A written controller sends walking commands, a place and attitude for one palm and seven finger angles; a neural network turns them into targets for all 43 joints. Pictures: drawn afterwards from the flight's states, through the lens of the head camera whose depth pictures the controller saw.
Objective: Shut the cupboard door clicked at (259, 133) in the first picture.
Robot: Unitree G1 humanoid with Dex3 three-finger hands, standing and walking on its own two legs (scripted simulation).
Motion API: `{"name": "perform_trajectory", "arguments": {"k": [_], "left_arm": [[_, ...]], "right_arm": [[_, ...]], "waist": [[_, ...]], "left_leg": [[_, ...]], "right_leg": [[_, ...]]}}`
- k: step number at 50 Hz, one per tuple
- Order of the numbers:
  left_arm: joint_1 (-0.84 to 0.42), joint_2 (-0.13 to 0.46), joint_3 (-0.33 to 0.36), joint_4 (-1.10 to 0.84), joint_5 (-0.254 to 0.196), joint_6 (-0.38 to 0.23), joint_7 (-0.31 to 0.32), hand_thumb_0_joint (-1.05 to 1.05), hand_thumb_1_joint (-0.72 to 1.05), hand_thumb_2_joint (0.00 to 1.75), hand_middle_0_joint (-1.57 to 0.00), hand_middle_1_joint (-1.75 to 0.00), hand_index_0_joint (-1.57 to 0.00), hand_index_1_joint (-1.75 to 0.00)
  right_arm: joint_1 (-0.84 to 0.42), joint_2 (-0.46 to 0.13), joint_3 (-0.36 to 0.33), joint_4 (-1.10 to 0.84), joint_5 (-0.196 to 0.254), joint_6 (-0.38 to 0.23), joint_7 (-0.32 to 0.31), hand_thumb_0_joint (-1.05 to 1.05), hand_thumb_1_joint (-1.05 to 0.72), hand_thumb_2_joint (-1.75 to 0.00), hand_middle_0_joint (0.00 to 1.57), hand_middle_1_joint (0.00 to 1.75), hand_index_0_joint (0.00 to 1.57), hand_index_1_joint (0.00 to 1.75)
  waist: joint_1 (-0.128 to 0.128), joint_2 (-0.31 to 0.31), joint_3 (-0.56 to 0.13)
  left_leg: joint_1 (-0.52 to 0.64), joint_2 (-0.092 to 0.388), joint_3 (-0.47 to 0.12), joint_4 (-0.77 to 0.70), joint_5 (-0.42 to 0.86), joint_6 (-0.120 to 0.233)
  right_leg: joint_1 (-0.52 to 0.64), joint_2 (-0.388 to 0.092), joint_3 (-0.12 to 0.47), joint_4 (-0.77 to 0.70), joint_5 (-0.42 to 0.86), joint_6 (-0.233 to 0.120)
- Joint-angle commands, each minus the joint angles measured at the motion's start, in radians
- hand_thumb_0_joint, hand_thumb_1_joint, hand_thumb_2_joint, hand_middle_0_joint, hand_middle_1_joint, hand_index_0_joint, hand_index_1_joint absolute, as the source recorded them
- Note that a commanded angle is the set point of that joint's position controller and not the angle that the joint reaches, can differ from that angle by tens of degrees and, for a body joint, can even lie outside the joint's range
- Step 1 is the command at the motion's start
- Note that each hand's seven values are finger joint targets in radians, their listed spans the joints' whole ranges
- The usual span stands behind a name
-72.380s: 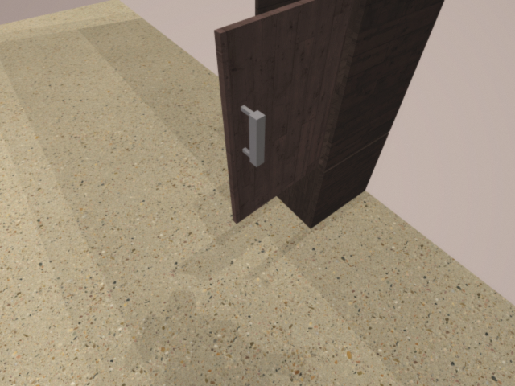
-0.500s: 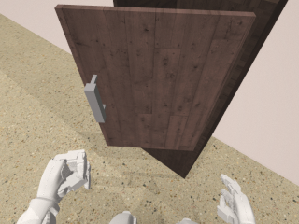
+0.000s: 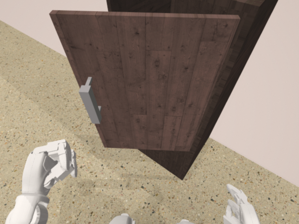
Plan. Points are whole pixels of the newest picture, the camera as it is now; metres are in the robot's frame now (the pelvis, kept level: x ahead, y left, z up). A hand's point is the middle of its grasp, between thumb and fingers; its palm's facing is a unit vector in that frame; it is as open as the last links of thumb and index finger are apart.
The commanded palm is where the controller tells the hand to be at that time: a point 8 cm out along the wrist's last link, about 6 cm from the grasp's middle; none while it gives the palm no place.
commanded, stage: bring the fist close to the handle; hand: left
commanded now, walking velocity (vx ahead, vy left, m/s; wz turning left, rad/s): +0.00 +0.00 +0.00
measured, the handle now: (93, 100) +0.44 +0.20 +0.07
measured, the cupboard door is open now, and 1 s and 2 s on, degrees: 34 34 31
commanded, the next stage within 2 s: push the door shut along its arc in 1.48 s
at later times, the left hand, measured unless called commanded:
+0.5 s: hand (88, 155) +0.27 +0.17 +0.06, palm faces -0.05 -1.00 -0.02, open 3.1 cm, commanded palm +0.25 +0.23 +0.08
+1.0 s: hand (96, 129) +0.33 +0.17 +0.08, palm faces +0.00 -1.00 -0.05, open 3.1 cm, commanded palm +0.31 +0.22 +0.08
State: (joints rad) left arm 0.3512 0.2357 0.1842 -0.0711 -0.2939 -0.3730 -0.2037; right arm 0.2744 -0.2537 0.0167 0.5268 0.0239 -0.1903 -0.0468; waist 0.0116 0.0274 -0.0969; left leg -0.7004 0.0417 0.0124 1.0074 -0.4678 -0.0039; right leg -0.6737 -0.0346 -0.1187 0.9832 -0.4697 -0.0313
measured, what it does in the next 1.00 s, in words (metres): stands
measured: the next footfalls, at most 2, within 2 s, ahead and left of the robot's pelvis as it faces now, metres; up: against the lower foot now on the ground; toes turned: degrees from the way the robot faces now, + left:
none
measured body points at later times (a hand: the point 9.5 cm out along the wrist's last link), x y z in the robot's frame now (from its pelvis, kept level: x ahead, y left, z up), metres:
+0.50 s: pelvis +0.00 +0.01 +0.00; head +0.04 +0.00 +0.45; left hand +0.26 +0.23 +0.07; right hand +0.16 -0.23 -0.08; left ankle +0.02 +0.12 -0.68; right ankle +0.02 -0.10 -0.68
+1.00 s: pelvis +0.00 +0.01 +0.01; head +0.05 +0.00 +0.45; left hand +0.32 +0.22 +0.09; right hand +0.15 -0.24 -0.09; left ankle +0.02 +0.12 -0.68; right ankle +0.02 -0.10 -0.68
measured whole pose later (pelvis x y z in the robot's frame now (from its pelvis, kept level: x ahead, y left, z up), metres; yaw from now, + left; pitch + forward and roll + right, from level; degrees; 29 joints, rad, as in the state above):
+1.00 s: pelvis +0.00 +0.01 +0.01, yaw -1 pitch +10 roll +0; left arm -0.10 0.21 0.13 0.29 -0.20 -0.31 -0.13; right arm 0.26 -0.25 0.02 0.59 0.02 -0.14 -0.03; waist -0.01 0.03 -0.09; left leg -0.69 0.03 0.04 0.96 -0.45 0.01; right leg -0.68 -0.04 -0.09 0.95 -0.45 -0.02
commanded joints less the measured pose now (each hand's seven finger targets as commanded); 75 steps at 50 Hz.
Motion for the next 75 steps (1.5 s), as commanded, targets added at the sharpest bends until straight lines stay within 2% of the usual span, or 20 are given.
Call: {"name": "perform_trajectory", "arguments": {"k": [1,4,6,11,16,18,21,24,28,33,37,41,45,48,51,56,60,65,70,75], "left_arm": [[-0.011,0.09,-0.025,-0.101,0.001,0.028,-0.078,0.0,0.9,0.9,-1.3,-1.5,-1.3,-1.5],[-0.064,0.156,0.048,-0.198,-0.011,0.04,-0.074,0.0,0.9,0.9,-1.3,-1.5,-1.3,-1.5],[-0.177,0.218,0.12,-0.246,-0.013,0.003,-0.029,0.0,0.9,0.9,-1.3,-1.5,-1.3,-1.5],[-0.273,0.12,0.058,-0.165,0.0,-0.073,0.023,0.0,0.9,0.9,-1.3,-1.5,-1.3,-1.5],[-0.208,0.089,-0.032,-0.017,0.022,0.039,-0.059,0.0,0.9,0.9,-1.3,-1.5,-1.3,-1.5],[-0.264,0.089,-0.047,-0.059,0.021,0.08,-0.07,0.0,0.9,0.9,-1.3,-1.5,-1.3,-1.5],[-0.322,0.177,0.074,-0.071,0.008,0.081,-0.022,0.0,0.9,0.9,-1.3,-1.5,-1.3,-1.5],[-0.424,0.146,0.091,-0.085,0.011,0.02,0.043,0.0,0.9,0.9,-1.3,-1.5,-1.3,-1.5],[-0.429,0.102,0.032,-0.014,0.044,-0.022,0.057,0.0,0.9,0.9,-1.3,-1.5,-1.3,-1.5],[-0.459,0.065,-0.06,0.066,0.066,0.041,-0.004,0.0,0.9,0.9,-1.3,-1.5,-1.3,-1.5],[-0.576,0.13,0.027,0.072,0.047,0.058,0.017,0.0,0.9,0.9,-1.3,-1.5,-1.3,-1.5],[-0.633,0.143,0.064,0.056,0.052,0.003,0.075,0.0,0.9,0.9,-1.3,-1.5,-1.3,-1.5],[-0.631,0.084,-0.005,0.127,0.089,-0.021,0.084,0.0,0.9,0.9,-1.3,-1.5,-1.3,-1.5],[-0.642,0.047,-0.057,0.214,0.1,0.014,0.059,0.0,0.9,0.9,-1.3,-1.5,-1.3,-1.5],[-0.709,0.106,-0.001,0.261,0.086,0.041,0.05,0.0,0.9,0.9,-1.3,-1.5,-1.3,-1.5],[-0.758,0.187,0.105,0.22,0.067,-0.01,0.079,0.0,0.9,0.9,-1.3,-1.5,-1.3,-1.5],[-0.735,0.129,0.045,0.214,0.081,-0.061,0.074,0.0,0.9,0.9,-1.3,-1.5,-1.3,-1.5],[-0.692,0.106,0.013,0.324,0.071,-0.021,0.022,0.0,0.9,0.9,-1.3,-1.5,-1.3,-1.5],[-0.79,0.117,0.026,0.246,0.046,-0.032,0.015,0.0,0.9,0.9,-1.3,-1.5,-1.3,-1.5],[-0.828,0.111,0.01,0.236,0.075,-0.086,0.06,0.0,0.9,0.9,-1.3,-1.5,-1.3,-1.5]], "right_arm": [[-0.045,-0.133,-0.05,-0.172,0.02,-0.056,-0.01,0.0,-0.9,-0.9,0.2,0.3,0.2,0.3],[-0.059,-0.126,-0.047,-0.193,0.016,-0.055,-0.023,0.0,-0.9,-0.9,0.2,0.3,0.2,0.3],[-0.063,-0.12,-0.04,-0.175,0.008,-0.056,-0.032,0.0,-0.9,-0.9,0.2,0.3,0.2,0.3],[-0.073,-0.11,-0.031,-0.134,0.003,-0.078,-0.02,0.0,-0.9,-0.9,0.2,0.3,0.2,0.3],[-0.04,-0.135,-0.041,-0.139,0.017,-0.069,-0.016,0.0,-0.9,-0.9,0.2,0.3,0.2,0.3],[-0.043,-0.134,-0.04,-0.156,0.02,-0.063,-0.019,0.0,-0.9,-0.9,0.2,0.3,0.2,0.3],[-0.052,-0.134,-0.038,-0.154,0.012,-0.052,-0.028,0.0,-0.9,-0.9,0.2,0.3,0.2,0.3],[-0.066,-0.113,-0.032,-0.133,0.003,-0.054,-0.021,0.0,-0.9,-0.9,0.2,0.3,0.2,0.3],[-0.062,-0.115,-0.036,-0.112,0.0,-0.05,-0.004,0.0,-0.9,-0.9,0.2,0.3,0.2,0.3],[-0.034,-0.135,-0.046,-0.111,0.012,-0.034,0.0,0.0,-0.9,-0.9,0.2,0.3,0.2,0.3],[-0.042,-0.138,-0.045,-0.105,0.011,-0.022,-0.014,0.0,-0.9,-0.9,0.2,0.3,0.2,0.3],[-0.051,-0.125,-0.041,-0.094,0.002,-0.023,-0.009,0.0,-0.9,-0.9,0.2,0.3,0.2,0.3],[-0.041,-0.121,-0.046,-0.078,0.0,-0.012,0.008,0.0,-0.9,-0.9,0.2,0.3,0.2,0.3],[-0.026,-0.13,-0.05,-0.074,0.007,0.003,0.013,0.0,-0.9,-0.9,0.2,0.3,0.2,0.3],[-0.022,-0.143,-0.051,-0.072,0.009,0.016,0.005,0.0,-0.9,-0.9,0.2,0.3,0.2,0.3],[-0.038,-0.13,-0.048,-0.075,0.003,0.025,-0.002,0.0,-0.9,-0.9,0.2,0.3,0.2,0.3],[-0.04,-0.118,-0.049,-0.066,0.003,0.023,0.01,0.0,-0.9,-0.9,0.2,0.3,0.2,0.3],[-0.031,-0.136,-0.054,-0.067,0.012,0.036,0.012,0.0,-0.9,-0.9,0.2,0.3,0.2,0.3],[-0.047,-0.132,-0.054,-0.073,0.015,0.029,0.0,0.0,-0.9,-0.9,0.2,0.3,0.2,0.3],[-0.049,-0.128,-0.053,-0.05,0.008,0.011,-0.001,0.0,-0.9,-0.9,0.2,0.3,0.2,0.3]], "waist": [[-0.024,-0.052,-0.11],[-0.002,-0.044,-0.171],[-0.004,-0.037,-0.165],[-0.019,0.038,-0.147],[-0.023,0.002,-0.175],[-0.022,0.007,-0.201],[-0.002,-0.061,-0.204],[0.0,-0.026,-0.208],[-0.011,0.013,-0.214],[-0.034,0.021,-0.206],[-0.028,-0.042,-0.232],[-0.003,0.011,-0.282],[-0.019,0.014,-0.284],[-0.039,-0.015,-0.221],[-0.04,-0.072,-0.214],[-0.001,-0.045,-0.312],[-0.011,0.016,-0.314],[-0.033,-0.062,-0.204],[-0.03,-0.033,-0.257],[-0.038,0.002,-0.265]], "left_leg": [[0.027,-0.055,-0.023,-0.143,0.14,0.024],[0.053,-0.056,-0.021,-0.147,0.161,0.026],[0.045,-0.051,-0.025,-0.142,0.162,0.024],[0.053,-0.048,-0.038,-0.139,0.127,0.019],[0.061,-0.05,-0.034,-0.16,0.152,0.024],[0.083,-0.052,-0.032,-0.169,0.171,0.027],[0.08,-0.048,-0.037,-0.18,0.192,0.024],[0.096,-0.048,-0.038,-0.188,0.197,0.017],[0.103,-0.046,-0.03,-0.181,0.208,0.017],[0.12,-0.041,-0.035,-0.188,0.22,0.02],[0.117,-0.044,-0.034,-0.193,0.214,0.022],[0.143,-0.044,-0.03,-0.192,0.266,0.017],[0.156,-0.039,-0.022,-0.184,0.296,0.016],[0.134,-0.038,-0.02,-0.19,0.253,0.019],[0.108,-0.043,-0.017,-0.196,0.205,0.024],[0.121,-0.049,-0.003,-0.192,0.266,0.024],[0.147,-0.045,0.002,-0.19,0.301,0.021],[0.087,-0.051,0.008,-0.202,0.208,0.027],[0.122,-0.053,0.003,-0.201,0.199,0.029],[0.142,-0.044,-0.01,-0.194,0.189,0.026]], "right_leg": [[0.121,0.02,0.139,-0.228,0.087,0.019],[0.163,0.014,0.149,-0.232,0.097,0.022],[0.153,0.023,0.141,-0.216,0.09,0.018],[0.071,0.038,0.102,-0.166,0.074,0.006],[0.113,0.031,0.105,-0.188,0.136,0.012],[0.135,0.025,0.102,-0.193,0.169,0.017],[0.163,0.033,0.092,-0.189,0.184,0.016],[0.149,0.036,0.078,-0.164,0.193,0.01],[0.124,0.036,0.074,-0.147,0.215,0.007],[0.113,0.036,0.07,-0.16,0.244,0.008],[0.143,0.035,0.077,-0.173,0.241,0.012],[0.169,0.035,0.076,-0.146,0.289,0.006],[0.141,0.034,0.071,-0.134,0.327,0.007],[0.116,0.035,0.071,-0.16,0.297,0.012],[0.137,0.033,0.086,-0.189,0.255,0.014],[0.228,0.028,0.11,-0.177,0.331,0.014],[0.205,0.029,0.102,-0.158,0.379,0.011],[0.179,0.024,0.12,-0.216,0.281,0.019],[0.185,0.022,0.122,-0.216,0.253,0.017],[0.136,0.028,0.104,-0.184,0.239,0.014]]}}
